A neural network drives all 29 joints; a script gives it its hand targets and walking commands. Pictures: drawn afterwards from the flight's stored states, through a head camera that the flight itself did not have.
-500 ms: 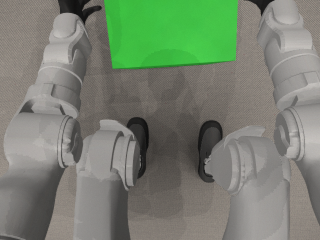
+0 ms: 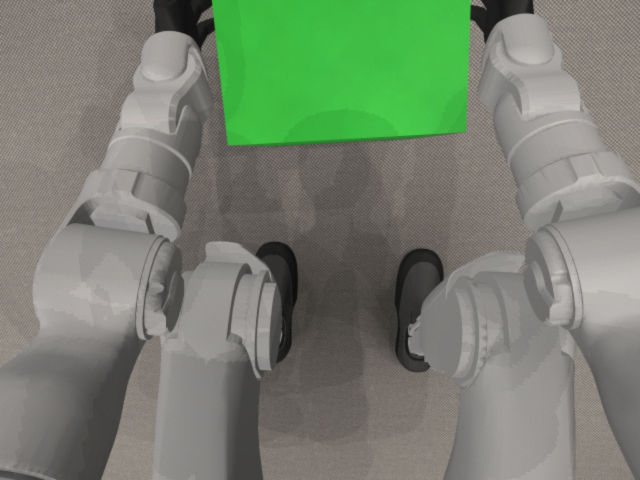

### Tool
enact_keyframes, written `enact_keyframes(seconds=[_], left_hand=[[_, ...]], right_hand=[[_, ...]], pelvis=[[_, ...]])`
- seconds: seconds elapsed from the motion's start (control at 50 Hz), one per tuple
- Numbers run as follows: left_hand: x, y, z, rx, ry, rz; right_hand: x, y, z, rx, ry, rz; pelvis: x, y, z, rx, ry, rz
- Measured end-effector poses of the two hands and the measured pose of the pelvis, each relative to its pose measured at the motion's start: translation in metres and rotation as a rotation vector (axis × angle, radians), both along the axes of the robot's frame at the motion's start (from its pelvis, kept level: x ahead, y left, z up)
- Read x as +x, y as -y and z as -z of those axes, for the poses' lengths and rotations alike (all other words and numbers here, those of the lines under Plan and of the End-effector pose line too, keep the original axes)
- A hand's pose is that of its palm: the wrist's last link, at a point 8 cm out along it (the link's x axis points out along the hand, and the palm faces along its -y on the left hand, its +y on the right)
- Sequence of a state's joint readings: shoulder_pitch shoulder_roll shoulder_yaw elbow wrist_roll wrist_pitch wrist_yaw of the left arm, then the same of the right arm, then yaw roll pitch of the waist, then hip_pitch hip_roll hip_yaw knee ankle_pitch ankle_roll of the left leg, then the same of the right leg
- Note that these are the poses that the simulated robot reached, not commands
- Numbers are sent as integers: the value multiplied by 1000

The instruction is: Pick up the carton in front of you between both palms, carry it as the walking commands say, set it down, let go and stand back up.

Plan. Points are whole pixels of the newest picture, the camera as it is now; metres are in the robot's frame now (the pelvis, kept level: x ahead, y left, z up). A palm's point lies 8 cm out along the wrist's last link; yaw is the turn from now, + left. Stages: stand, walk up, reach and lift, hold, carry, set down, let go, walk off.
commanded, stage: reach and lift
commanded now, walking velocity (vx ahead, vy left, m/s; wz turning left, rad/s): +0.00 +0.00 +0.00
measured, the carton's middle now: (339, 50) +0.52 +0.02 -0.25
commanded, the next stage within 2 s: none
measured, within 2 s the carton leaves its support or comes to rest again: leaves its support in 0.32 s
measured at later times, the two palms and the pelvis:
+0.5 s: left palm (153, 16) +0.51 +0.16 -0.10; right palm out of the picture +0.53 -0.14 -0.10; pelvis +0.00 +0.00 +0.00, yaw +0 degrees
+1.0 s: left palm out of the picture +0.47 +0.17 +0.08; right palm out of the picture +0.49 -0.13 +0.08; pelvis +0.01 -0.01 +0.13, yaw +1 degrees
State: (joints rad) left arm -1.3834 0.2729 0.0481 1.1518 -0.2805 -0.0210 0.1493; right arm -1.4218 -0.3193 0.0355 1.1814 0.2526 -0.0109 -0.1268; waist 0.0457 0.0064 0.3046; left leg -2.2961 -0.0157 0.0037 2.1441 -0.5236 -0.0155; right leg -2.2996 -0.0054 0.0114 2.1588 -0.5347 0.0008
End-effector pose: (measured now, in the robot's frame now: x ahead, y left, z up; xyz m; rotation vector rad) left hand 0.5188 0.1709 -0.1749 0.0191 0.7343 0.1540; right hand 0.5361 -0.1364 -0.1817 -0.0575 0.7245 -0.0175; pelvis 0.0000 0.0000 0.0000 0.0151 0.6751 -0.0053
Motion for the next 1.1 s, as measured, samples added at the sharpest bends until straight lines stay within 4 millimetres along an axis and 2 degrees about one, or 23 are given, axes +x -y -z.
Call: enact_keyframes(seconds=[0.14, 0.28, 0.36, 0.42, 0.48, 0.58, 0.66, 0.86, 1.1], left_hand=[[2, 3, 0, -5, -1, -34], [5, 3, -2, -9, -19, -36], [8, 4, -14, -14, -4, -29], [4, 6, -35, -27, 28, -39], [-5, 8, -65, -39, 58, -56], [-22, 7, -120, -55, 69, -86], [-32, 5, -155, -54, 51, -89], [-42, 0, -217, -38, 55, -84], [-53, 6, -285, -49, 62, -67]], right_hand=[[2, -4, -1, -25, -6, 28], [6, -4, -3, -26, -25, 29], [3, -3, -13, -29, -11, 33], [2, -1, -37, -19, 20, 41], [-3, 0, -70, -3, 48, 52], [-15, -1, -128, 19, 55, 66], [-26, -3, -162, 23, 37, 71], [-36, -7, -221, 29, 40, 69], [-53, -1, -290, 33, 47, 95]], pelvis=[[-3, 0, 0, -1, 12, 0], [-4, 0, 11, -4, 40, 0], [-2, 0, 15, -8, 53, -6], [0, 1, 11, -8, 55, -9], [2, 3, 2, -5, 44, -8], [3, 5, -23, -1, 3, -1], [2, 7, -47, -3, -22, -3], [3, 9, -99, -4, -56, -17], [24, 7, -157, -10, -24, -16]])
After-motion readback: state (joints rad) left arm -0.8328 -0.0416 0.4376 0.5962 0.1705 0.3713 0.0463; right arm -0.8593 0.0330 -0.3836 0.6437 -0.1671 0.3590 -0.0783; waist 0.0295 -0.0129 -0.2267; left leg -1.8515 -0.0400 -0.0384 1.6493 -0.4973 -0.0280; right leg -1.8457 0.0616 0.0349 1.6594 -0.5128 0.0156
